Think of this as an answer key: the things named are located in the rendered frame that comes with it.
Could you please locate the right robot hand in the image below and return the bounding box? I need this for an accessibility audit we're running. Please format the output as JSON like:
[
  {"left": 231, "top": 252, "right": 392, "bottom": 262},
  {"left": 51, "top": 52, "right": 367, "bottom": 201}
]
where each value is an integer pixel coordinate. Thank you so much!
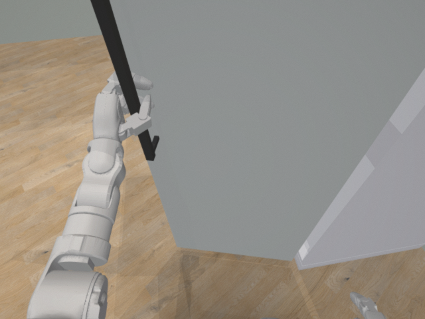
[{"left": 350, "top": 292, "right": 386, "bottom": 319}]

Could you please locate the handle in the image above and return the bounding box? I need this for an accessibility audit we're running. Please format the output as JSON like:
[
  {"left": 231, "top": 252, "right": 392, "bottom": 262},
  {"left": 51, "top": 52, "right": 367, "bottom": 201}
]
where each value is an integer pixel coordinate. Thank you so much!
[{"left": 91, "top": 0, "right": 159, "bottom": 161}]

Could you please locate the robot left upper arm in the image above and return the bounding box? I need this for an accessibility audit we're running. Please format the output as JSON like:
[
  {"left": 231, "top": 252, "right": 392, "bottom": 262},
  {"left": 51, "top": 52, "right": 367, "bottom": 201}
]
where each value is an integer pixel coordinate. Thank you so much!
[{"left": 29, "top": 270, "right": 108, "bottom": 319}]

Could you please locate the left robot hand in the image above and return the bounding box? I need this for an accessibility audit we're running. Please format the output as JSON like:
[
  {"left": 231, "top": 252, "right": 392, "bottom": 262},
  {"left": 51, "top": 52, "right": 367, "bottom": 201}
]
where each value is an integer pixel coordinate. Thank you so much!
[{"left": 92, "top": 72, "right": 154, "bottom": 143}]

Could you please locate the left robot forearm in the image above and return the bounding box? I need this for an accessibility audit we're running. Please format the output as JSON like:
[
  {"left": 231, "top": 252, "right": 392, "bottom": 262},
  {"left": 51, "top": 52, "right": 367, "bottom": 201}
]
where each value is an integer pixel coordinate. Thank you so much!
[{"left": 27, "top": 138, "right": 126, "bottom": 319}]

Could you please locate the fridge door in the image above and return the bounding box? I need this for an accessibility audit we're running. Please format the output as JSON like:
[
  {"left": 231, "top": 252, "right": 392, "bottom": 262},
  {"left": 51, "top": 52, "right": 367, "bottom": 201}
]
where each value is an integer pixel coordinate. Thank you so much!
[{"left": 110, "top": 0, "right": 425, "bottom": 261}]

